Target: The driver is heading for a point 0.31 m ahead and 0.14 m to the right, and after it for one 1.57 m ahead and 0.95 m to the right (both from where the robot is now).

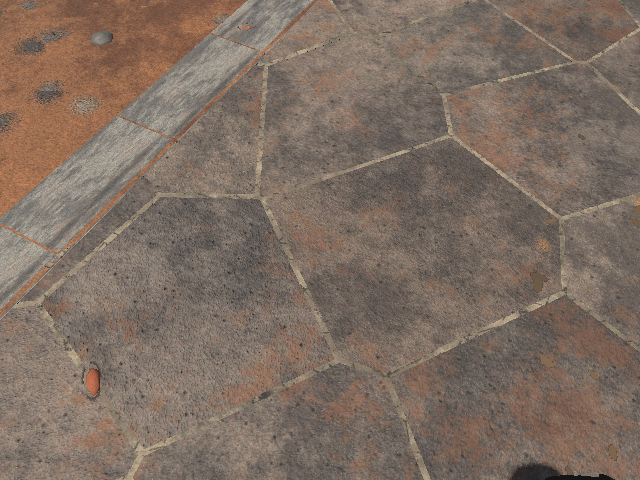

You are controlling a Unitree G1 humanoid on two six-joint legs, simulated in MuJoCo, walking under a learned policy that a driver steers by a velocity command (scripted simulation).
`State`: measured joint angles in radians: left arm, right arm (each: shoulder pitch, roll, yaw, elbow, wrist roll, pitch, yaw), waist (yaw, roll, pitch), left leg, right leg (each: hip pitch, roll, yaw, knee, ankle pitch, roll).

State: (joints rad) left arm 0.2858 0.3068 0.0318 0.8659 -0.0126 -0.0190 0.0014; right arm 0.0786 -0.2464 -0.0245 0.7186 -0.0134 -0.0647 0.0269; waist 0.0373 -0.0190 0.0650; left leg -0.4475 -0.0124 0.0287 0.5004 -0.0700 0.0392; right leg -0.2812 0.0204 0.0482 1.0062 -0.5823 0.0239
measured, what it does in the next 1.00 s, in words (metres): steps on the spot, turning right: right foot, then left foot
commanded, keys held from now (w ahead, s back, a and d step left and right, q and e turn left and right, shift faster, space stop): no key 0.02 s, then e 0.98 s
